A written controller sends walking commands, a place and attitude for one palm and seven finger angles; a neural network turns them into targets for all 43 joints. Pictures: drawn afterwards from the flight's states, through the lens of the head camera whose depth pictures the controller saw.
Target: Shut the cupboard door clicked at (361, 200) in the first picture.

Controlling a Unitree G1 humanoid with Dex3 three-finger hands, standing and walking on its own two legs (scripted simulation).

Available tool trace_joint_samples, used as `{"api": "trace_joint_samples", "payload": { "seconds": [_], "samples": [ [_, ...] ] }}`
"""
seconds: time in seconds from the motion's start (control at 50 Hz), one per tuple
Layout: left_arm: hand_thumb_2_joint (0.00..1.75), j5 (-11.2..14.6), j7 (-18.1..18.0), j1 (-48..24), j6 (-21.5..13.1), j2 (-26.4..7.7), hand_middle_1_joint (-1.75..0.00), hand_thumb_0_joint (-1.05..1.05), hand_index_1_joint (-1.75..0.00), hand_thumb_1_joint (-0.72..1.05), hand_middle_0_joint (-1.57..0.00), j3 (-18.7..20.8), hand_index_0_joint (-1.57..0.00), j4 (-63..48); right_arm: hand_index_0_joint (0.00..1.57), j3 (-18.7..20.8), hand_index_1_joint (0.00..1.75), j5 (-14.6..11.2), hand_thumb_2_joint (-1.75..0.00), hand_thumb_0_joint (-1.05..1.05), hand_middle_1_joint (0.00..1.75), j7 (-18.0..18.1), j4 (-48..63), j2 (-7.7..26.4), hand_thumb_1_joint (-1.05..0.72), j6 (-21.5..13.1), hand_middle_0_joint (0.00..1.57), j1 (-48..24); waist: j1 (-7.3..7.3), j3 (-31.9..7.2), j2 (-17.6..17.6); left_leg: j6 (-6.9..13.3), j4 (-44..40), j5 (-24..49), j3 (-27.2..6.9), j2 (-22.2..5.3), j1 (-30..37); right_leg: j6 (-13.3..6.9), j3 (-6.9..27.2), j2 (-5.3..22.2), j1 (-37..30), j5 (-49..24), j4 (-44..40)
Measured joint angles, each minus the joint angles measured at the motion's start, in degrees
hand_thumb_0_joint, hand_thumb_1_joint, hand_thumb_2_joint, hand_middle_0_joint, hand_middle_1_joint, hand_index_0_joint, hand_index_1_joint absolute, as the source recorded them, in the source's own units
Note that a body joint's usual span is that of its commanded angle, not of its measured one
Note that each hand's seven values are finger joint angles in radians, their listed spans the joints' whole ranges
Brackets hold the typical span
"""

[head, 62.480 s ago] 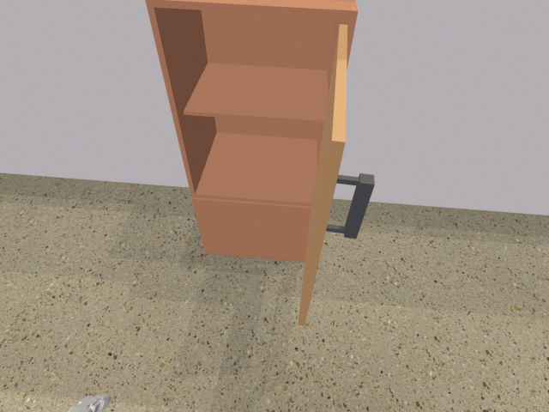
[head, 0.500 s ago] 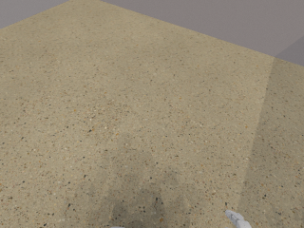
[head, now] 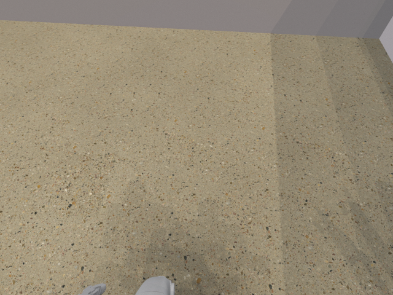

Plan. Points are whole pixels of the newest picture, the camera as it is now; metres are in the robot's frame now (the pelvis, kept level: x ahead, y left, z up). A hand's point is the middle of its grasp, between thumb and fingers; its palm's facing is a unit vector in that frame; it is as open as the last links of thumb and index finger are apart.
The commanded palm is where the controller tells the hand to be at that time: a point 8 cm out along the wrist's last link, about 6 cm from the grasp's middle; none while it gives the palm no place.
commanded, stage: turn to face it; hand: left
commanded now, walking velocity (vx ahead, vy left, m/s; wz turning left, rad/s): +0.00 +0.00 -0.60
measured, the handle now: out of the picture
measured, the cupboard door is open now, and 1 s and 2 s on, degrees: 23 23 23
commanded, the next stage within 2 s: take the last steps up to it in 1.96 s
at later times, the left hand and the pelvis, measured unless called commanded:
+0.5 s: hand (125, 272) +0.18 +0.19 -0.15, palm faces -0.29 -0.92 -0.25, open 7.3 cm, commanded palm none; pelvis +0.02 +0.01 +0.00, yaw -19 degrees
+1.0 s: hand (156, 258) +0.22 +0.12 -0.18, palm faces -0.52 -0.83 -0.21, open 7.3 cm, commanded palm none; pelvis +0.05 -0.01 -0.01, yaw -36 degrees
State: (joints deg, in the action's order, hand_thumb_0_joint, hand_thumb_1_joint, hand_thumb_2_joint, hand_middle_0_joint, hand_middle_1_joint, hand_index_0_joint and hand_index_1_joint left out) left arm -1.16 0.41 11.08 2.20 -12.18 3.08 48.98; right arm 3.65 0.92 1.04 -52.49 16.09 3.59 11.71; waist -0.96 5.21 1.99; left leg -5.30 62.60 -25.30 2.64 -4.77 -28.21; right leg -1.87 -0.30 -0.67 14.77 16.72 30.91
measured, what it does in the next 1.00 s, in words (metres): steps on the spot, turning right: left foot, then right foot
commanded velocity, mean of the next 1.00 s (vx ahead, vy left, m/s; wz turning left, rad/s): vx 0.00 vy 0.00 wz -0.60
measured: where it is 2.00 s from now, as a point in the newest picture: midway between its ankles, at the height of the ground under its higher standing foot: outside the picture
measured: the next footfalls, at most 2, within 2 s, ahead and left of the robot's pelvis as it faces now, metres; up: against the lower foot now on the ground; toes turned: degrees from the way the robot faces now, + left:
left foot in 0.20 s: +0.10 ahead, +0.14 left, +0.00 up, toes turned -5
right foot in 0.56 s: +0.01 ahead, -0.12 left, +0.00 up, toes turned -25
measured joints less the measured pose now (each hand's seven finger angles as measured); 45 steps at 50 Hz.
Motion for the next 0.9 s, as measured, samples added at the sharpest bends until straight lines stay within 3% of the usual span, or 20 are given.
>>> {"api": "trace_joint_samples", "payload": {
  "seconds": [0.1,0.18,0.22,0.26,0.3,0.36,0.48,0.56,0.62,0.66,0.7,0.8,0.9],
  "samples": [
    [0.90,-0.31,0.19,0.77,0.41,0.23,-0.30,0.00,-0.30,0.91,-0.20,-0.19,-0.21,0.93,0.20,-0.47,0.30,-0.21,-0.90,0.01,0.29,-0.42,1.37,-1.84,-0.91,-0.45,0.20,-1.02,0.51,-0.43,-2.21,-0.20,-11.03,1.73,-0.70,1.48,1.91,0.36,3.35,-0.70,-0.58,-0.86,-1.58],
    [0.90,-0.15,0.26,1.18,1.01,-0.16,-0.30,0.00,-0.30,0.91,-0.20,0.32,-0.21,1.56,0.20,-1.13,0.30,-0.53,-0.90,0.01,0.30,-0.27,2.47,-3.10,-0.90,-1.63,0.20,-1.61,1.01,-1.03,-3.41,0.46,-25.94,6.56,-0.74,2.90,7.99,1.47,6.27,-1.76,0.68,0.63,1.28],
    [0.90,0.36,0.31,1.10,1.64,-0.68,-0.30,0.00,-0.30,0.91,-0.20,0.73,-0.21,1.76,0.20,-1.61,0.30,-0.16,-0.90,0.01,0.30,-0.06,2.94,-3.56,-0.90,-2.73,0.20,-1.35,0.84,-1.60,-3.65,3.36,-29.74,11.72,-0.21,2.51,9.30,2.05,6.67,-2.54,3.16,5.54,6.76],
    [0.90,0.30,0.41,0.51,2.17,-1.62,-0.30,0.00,-0.30,0.91,-0.20,1.20,-0.21,1.95,0.20,-2.39,0.30,0.38,-0.90,0.00,0.30,-0.04,3.25,-4.47,-0.90,-2.94,0.20,-1.21,1.18,-1.10,-4.59,5.13,-28.47,10.01,1.58,1.84,9.85,2.46,5.03,-2.31,6.90,12.04,17.94],
    [0.90,-0.06,0.96,0.11,2.43,-2.36,-0.30,0.00,-0.30,0.91,-0.20,1.81,-0.20,2.00,0.20,-2.96,0.30,0.76,-0.90,0.00,0.30,0.04,3.52,-5.14,-0.90,-2.95,0.20,-0.49,1.17,-1.12,-4.70,5.35,-29.82,9.36,2.84,0.82,11.22,3.15,2.66,-1.67,10.02,12.60,27.27],
    [0.90,-0.13,1.80,-0.69,2.79,-2.90,-0.30,0.01,-0.30,0.91,-0.20,2.35,-0.20,1.53,0.21,-3.22,0.30,0.98,-0.90,0.00,0.30,0.32,3.48,-5.31,-0.90,-2.65,0.20,0.32,1.20,-0.86,-3.73,4.85,-32.67,10.44,4.28,-0.73,13.09,4.13,-0.14,0.01,11.77,10.67,31.77],
    [0.90,-0.02,2.21,-1.47,2.75,-2.74,-0.30,0.00,-0.30,0.91,-0.19,2.27,-0.20,0.49,0.21,-2.22,0.30,0.99,-0.90,0.00,0.30,0.01,2.49,-4.10,-0.90,-2.37,0.21,0.99,0.75,-0.38,-1.12,3.48,-32.78,9.70,8.13,-3.93,14.49,4.29,-2.98,2.07,7.88,9.15,19.01],
    [0.90,-0.19,2.30,-1.04,1.38,-2.78,-0.30,0.00,-0.30,0.91,-0.19,1.61,-0.20,-0.37,0.21,-1.08,0.30,0.47,-0.90,0.00,0.30,-0.55,2.01,-2.55,-0.90,-1.80,0.21,2.09,0.38,-1.12,-0.39,1.75,-25.74,5.62,10.35,-5.88,12.56,2.20,-3.65,2.03,1.39,0.88,3.60],
    [0.90,-0.15,1.27,-1.36,0.12,-0.94,-0.30,0.00,-0.30,0.91,-0.19,0.71,-0.20,0.25,0.21,-0.04,0.30,0.14,-0.90,0.01,0.30,-0.18,0.75,-0.41,-0.90,0.06,0.20,0.95,0.16,-0.49,2.02,1.36,-9.36,-3.85,2.97,-3.80,6.15,-0.05,-3.04,0.39,2.40,3.47,5.89],
    [0.90,-0.06,0.59,-0.76,-0.02,-0.02,-0.30,0.00,-0.30,0.91,-0.20,0.37,-0.20,0.30,0.20,0.25,0.30,0.10,-0.90,0.01,0.30,0.02,0.27,0.08,-0.90,0.47,0.20,0.17,0.26,-0.44,1.96,0.99,-1.69,-2.87,0.85,-1.75,2.63,-0.37,-1.96,0.02,1.59,2.50,3.79],
    [0.90,0.06,0.18,-0.12,-0.07,0.34,-0.30,0.00,-0.30,0.91,-0.20,0.15,-0.20,0.47,0.20,0.16,0.30,0.13,-0.90,0.01,0.30,-0.12,0.42,-0.04,-0.91,0.29,0.20,-0.70,0.37,-0.36,1.01,0.39,0.80,-0.34,0.19,-0.55,0.45,-0.41,-0.56,-0.24,0.69,0.75,1.07],
    [0.90,-0.09,0.10,1.04,-0.08,0.44,-0.30,0.00,-0.30,0.91,-0.20,-0.15,-0.21,1.24,0.20,-0.19,0.30,-0.06,-0.90,0.01,0.29,-0.43,1.87,-1.26,-0.91,-0.35,0.20,-2.51,0.78,-0.48,-1.43,-0.37,-5.76,2.52,-0.96,1.11,0.06,-0.70,2.62,-1.19,-0.54,-1.37,-2.65],
    [0.90,-0.32,0.12,1.82,0.36,0.06,-0.30,0.00,-0.30,0.91,-0.20,0.20,-0.21,1.93,0.20,-0.72,0.30,-0.51,-0.90,0.01,0.29,-0.28,2.91,-2.57,-0.91,-0.90,0.20,-4.08,1.87,-0.89,-3.12,0.13,-17.70,2.43,-1.53,2.94,4.40,-0.07,5.95,-2.48,-0.24,-0.74,-1.62]
  ]
}}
